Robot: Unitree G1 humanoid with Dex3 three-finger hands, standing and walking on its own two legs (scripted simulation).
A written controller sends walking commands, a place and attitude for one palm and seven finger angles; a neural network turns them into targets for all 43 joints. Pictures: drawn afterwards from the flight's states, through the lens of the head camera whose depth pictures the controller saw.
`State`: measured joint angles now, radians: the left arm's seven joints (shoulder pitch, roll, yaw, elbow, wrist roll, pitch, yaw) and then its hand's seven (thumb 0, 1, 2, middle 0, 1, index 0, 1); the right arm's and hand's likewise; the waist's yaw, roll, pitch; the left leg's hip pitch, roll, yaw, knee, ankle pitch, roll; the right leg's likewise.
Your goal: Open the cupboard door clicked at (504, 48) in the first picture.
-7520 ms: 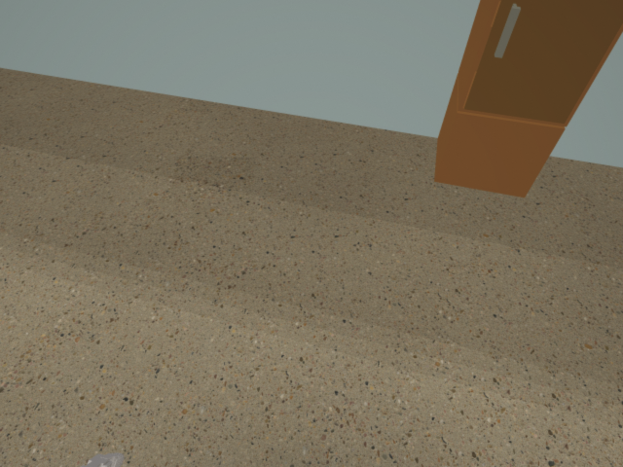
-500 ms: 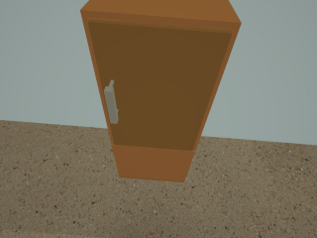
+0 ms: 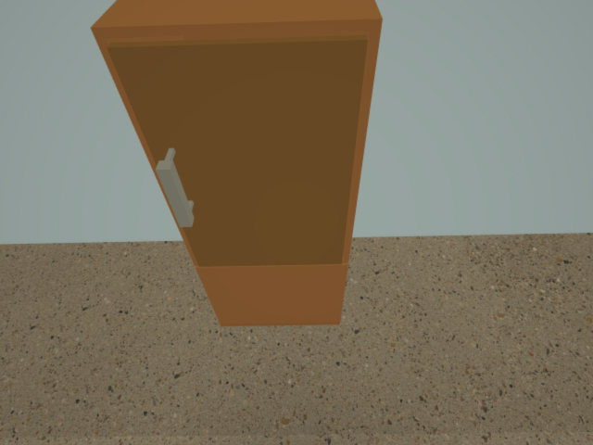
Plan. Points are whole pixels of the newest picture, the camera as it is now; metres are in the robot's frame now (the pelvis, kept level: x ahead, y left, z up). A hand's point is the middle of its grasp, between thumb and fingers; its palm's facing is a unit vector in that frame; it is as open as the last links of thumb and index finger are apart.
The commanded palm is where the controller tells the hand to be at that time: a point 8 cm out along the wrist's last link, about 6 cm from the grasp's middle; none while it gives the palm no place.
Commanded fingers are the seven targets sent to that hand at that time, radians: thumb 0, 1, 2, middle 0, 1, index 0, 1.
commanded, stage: come to a stop and stand still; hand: left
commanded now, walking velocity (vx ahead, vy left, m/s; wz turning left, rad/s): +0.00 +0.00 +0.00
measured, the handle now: (179, 188) +0.57 +0.28 -0.02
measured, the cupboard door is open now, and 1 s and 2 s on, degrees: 0 0 0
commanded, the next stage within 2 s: look again from close up in 0.24 s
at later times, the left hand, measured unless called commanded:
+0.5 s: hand out of the picture +0.04 +0.23 -0.17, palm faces +0.03 -0.96 -0.27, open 7.4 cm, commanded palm none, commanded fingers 0.00 0.90 0.90 -0.20 -0.30 -0.20 -0.30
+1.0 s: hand out of the picture -0.02 +0.23 -0.17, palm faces +0.01 -0.97 -0.25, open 7.4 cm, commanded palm none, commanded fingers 0.00 0.90 0.90 -0.20 -0.30 -0.20 -0.30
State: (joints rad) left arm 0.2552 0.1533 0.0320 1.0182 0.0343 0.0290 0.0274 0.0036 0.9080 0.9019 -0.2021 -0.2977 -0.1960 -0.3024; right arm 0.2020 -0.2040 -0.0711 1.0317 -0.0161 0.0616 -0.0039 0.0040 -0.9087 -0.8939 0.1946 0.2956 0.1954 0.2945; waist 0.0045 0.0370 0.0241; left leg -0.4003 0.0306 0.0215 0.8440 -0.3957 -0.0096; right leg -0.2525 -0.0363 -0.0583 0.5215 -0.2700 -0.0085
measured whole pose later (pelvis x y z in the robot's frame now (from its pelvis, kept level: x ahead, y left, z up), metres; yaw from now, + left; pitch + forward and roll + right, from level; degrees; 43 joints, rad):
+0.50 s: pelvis -0.01 +0.02 +0.00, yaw +0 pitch -2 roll -1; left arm 0.24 0.25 0.02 1.00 0.02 0.00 0.02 0.01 0.91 0.90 -0.20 -0.30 -0.20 -0.30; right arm 0.25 -0.24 -0.03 1.00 -0.03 -0.01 -0.02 0.01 -0.91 -0.89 0.20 0.30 0.20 0.29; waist 0.00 0.00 -0.01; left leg -0.20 0.00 0.04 0.55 -0.32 0.03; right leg -0.24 -0.04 -0.06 0.51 -0.25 0.02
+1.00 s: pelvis -0.03 +0.03 +0.01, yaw +0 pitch -3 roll +0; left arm 0.28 0.23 -0.01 1.09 0.02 0.00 0.02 0.00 0.91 0.90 -0.20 -0.30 -0.20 -0.30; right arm 0.22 -0.24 0.00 1.08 -0.02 0.00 0.00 0.00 -0.91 -0.89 0.20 0.30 0.20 0.29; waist 0.01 0.00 0.01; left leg -0.15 -0.02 0.05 0.42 -0.23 0.04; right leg -0.20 -0.07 -0.05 0.41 -0.17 0.04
